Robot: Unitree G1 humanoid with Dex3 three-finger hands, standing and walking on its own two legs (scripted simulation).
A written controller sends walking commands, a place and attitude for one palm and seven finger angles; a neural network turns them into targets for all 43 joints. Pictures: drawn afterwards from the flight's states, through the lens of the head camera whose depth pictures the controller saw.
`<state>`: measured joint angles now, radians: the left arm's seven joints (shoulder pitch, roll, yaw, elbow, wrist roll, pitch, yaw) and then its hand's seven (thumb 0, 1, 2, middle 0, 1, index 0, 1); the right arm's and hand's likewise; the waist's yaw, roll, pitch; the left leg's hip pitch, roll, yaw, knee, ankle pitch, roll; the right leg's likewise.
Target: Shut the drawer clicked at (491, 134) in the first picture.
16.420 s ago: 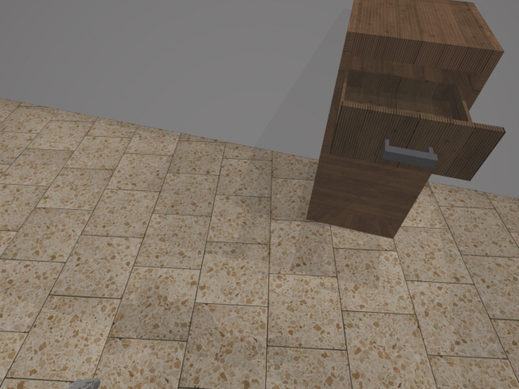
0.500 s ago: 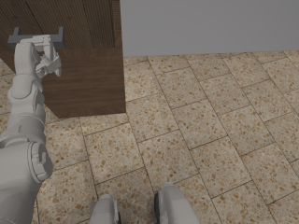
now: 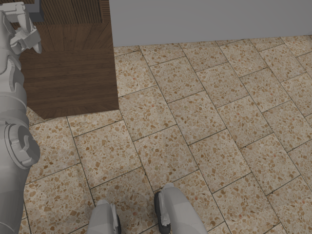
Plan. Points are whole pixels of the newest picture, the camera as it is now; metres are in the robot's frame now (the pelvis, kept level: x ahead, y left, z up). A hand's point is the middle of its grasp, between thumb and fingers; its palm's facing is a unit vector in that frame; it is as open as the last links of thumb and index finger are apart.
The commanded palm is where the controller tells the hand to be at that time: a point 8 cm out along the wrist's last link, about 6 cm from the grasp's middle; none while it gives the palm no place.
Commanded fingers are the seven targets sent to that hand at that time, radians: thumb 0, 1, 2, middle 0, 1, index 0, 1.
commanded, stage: push the drawer shut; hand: left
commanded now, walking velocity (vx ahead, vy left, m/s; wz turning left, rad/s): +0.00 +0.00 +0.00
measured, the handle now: (10, 6) +0.65 +0.24 +0.07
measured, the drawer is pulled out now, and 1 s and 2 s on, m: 0.01 0.00 0.00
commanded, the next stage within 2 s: pull the fist back off the drawer in 0.44 s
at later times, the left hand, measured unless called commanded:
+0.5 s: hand (25, 28) +0.58 +0.21 +0.07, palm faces +0.04 -1.00 -0.04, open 3.3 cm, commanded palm +0.62 +0.21 +0.07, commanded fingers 0.00 0.90 0.90 -1.40 -1.60 -1.40 -1.60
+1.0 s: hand (26, 29) +0.58 +0.20 +0.07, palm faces +0.04 -1.00 -0.03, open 3.2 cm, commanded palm +0.57 +0.21 +0.07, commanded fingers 0.00 0.90 0.90 -1.40 -1.60 -1.40 -1.60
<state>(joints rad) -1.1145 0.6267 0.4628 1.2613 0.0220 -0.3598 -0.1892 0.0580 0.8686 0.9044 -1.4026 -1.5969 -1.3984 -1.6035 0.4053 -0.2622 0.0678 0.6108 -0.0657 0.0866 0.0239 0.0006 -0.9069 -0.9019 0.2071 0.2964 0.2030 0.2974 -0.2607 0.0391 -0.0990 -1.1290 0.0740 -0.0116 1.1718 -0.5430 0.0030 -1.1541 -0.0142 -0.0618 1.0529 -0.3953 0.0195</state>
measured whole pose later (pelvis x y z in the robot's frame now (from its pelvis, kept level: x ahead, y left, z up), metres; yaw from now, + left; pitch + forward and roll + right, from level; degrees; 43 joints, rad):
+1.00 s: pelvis -0.04 +0.01 -0.02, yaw +0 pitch +32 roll -6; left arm -1.38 0.80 0.40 1.35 0.10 -0.24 -0.21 0.03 0.67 0.90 -1.40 -1.60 -1.40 -1.60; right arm 0.45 -0.25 0.13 0.61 -0.08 0.02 0.03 0.00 -0.91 -0.90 0.21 0.30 0.20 0.30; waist -0.34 0.04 -0.08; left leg -1.33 0.06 -0.05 1.28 -0.51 0.02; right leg -1.32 -0.02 -0.09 1.11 -0.35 0.02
